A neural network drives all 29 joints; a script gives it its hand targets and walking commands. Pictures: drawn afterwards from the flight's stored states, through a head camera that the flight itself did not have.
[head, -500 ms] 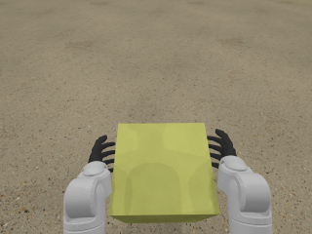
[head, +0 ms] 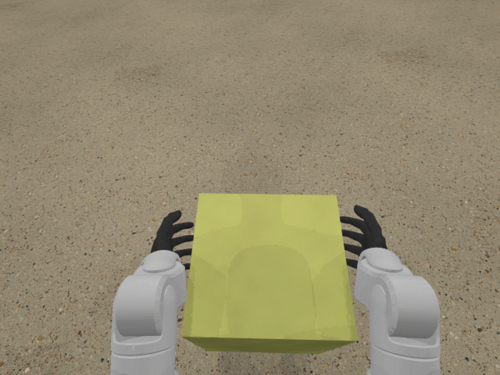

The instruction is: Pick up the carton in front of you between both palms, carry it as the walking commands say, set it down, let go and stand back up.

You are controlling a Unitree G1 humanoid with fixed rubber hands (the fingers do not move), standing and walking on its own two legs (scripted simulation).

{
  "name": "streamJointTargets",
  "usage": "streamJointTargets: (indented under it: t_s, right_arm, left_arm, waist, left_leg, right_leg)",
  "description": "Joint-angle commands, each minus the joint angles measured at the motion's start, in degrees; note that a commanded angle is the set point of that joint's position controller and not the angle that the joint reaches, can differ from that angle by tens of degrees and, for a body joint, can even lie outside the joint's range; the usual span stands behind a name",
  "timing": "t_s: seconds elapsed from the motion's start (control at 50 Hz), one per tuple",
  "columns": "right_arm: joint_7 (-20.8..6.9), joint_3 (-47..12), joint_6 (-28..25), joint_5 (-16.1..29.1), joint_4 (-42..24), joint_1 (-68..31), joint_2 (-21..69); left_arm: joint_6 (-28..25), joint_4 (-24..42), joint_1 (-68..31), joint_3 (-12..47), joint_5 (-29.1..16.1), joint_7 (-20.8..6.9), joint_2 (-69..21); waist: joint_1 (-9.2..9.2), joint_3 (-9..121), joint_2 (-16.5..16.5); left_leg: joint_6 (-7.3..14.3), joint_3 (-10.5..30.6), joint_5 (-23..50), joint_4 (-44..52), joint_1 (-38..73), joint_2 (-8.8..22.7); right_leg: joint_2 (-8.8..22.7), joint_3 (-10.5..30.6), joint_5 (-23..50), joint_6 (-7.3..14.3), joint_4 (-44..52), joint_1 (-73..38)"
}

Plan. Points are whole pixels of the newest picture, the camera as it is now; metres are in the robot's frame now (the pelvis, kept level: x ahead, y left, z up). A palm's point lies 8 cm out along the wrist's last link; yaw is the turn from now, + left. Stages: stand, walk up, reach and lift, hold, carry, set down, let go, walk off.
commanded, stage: carry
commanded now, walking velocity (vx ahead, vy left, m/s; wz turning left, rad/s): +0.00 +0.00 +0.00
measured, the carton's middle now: (264, 281) +0.29 +0.00 -0.01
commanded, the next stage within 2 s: hold in 1.98 s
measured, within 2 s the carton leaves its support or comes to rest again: neither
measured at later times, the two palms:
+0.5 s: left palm (163, 240) +0.34 +0.17 +0.05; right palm (337, 226) +0.36 -0.13 +0.06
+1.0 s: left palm (159, 262) +0.31 +0.17 +0.03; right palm (339, 249) +0.32 -0.13 +0.04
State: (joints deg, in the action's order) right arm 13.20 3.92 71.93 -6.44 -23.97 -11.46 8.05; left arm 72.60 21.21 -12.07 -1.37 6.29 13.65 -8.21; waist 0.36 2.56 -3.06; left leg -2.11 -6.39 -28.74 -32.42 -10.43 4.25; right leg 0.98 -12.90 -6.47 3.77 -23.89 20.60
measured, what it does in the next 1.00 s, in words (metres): steps on the spot: left foot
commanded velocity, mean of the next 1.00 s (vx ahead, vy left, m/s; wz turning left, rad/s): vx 0.00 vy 0.00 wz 0.00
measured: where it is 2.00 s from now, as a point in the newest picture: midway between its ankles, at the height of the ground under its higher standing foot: outside the picture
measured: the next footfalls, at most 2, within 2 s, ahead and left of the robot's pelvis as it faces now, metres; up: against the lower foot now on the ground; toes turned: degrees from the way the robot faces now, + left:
left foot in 0.02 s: -0.01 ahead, +0.12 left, +0.00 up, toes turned +9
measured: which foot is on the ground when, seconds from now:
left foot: up 0.00-0.00, down 0.02-1.00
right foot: down 0.00-1.00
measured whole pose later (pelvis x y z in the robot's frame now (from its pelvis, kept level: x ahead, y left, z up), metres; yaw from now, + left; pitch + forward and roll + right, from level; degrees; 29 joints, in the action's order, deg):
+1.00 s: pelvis +0.02 +0.02 +0.00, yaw +1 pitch +2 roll +0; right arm 2.7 10.5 39.3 -13.8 10.5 -13.6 8.4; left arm 41.0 -10.6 -12.7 -9.2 13.3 3.3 -8.2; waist 0.0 4.5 -0.6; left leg 0.0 -9.6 -22.5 -30.3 -9.2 3.3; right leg 4.1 -10.4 -12.1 1.1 -30.9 20.1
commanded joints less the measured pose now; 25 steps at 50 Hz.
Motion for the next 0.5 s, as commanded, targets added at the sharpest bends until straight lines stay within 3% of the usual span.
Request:
streamJointTargets:
  t_s: [0.0, 0.04, 0.08, 0.16, 0.22, 0.36, 0.48]
  right_arm:
    - [-15.94, -36.77, -0.48, 22.88, -1.95, -19.46, 59.09]
    - [-16.59, -37.15, -1.92, 22.47, -0.64, -20.25, 61.2]
    - [-17.47, -37.3, -2.89, 21.84, 1.31, -21.33, 60.8]
    - [-19.54, -35.79, -5.51, 19.95, 8.2, -19.43, 59.23]
    - [-20.84, -34.37, -8.01, 18.49, 12.18, -19.47, 59.56]
    - [-23.13, -32.73, -14.58, 16.08, 17.17, -21.58, 60.19]
    - [-24.17, -30.33, -20.82, 12.5, 21.73, -20.15, 57.14]
  left_arm:
    - [-2.73, 4.78, -19.34, 30.92, -21.47, -15.74, -59.43]
    - [-3.93, 4.74, -22.19, 32.02, -21.95, -16.66, -60.61]
    - [-5.01, 3.2, -23.42, 33.26, -22.01, -17.33, -60.6]
    - [-7.27, -1.6, -22.73, 33.16, -20.48, -18.85, -58.63]
    - [-9.5, -4.52, -23.72, 32.88, -19.2, -19.95, -58.88]
    - [-15.75, -8.97, -26.7, 32.69, -17.74, -22.5, -59.43]
    - [-21.95, -14.06, -24.69, 30.22, -14.09, -23.76, -56.2]
  waist:
    - [-0.31, 23.64, 10.69]
    - [-0.06, 22.4, 6.65]
    - [-0.04, 21.1, 3.87]
    - [-0.29, 21.67, 2.29]
    - [-0.35, 21.78, 2.06]
    - [-0.49, 20.78, 1.04]
    - [-0.6, 21.01, 1.87]
  left_leg:
    - [0.21, 0.9, 10.39, 11.31, -0.18, 1.31]
    - [-0.09, 1.67, 19.48, 11.26, 1.4, 3.52]
    - [-0.1, 1.99, 30.96, 6.85, 2.86, 5.44]
    - [0.14, 1.66, 40.92, 3.41, 2.88, 4.87]
    - [0.04, 1.46, 44.21, 2.53, 3.15, 4.54]
    - [0.46, 1.35, 50.93, 2.9, 6.4, 5.22]
    - [0.72, 0.82, 49.47, 3.06, 6.63, 5.28]
  right_leg:
    - [14.03, 12.36, 27.74, 1.21, 2.56, -24.67]
    - [10.66, 8.38, 22.3, -0.55, 0.29, -22.44]
    - [9.41, 8.16, 27.5, -0.78, -2.91, -19.73]
    - [9.08, 7.74, 36.12, -0.45, -8.13, -18.02]
    - [8.55, 7.22, 36.9, -0.56, -9.59, -16.51]
    - [7.33, 6.66, 28.52, -1.81, -9.54, -12.64]
    - [7.64, 6.94, 28.61, -1.88, -9.26, -13.27]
